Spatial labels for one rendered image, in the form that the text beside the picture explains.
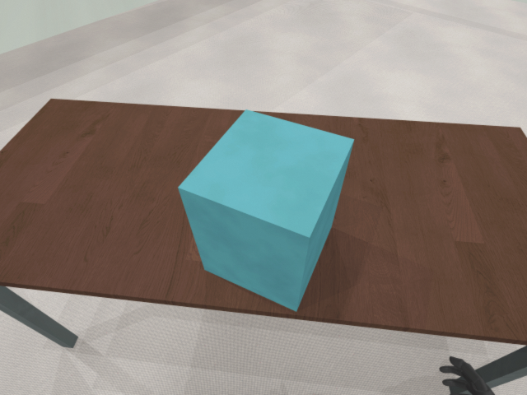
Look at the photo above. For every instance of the carton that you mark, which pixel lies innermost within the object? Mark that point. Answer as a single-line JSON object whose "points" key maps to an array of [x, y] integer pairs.
{"points": [[261, 203]]}

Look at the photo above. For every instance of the robot right hand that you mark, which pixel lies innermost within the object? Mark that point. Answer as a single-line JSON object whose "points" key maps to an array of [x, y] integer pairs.
{"points": [[473, 382]]}

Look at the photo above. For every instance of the table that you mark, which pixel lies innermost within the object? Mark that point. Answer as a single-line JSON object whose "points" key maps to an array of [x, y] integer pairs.
{"points": [[429, 234]]}

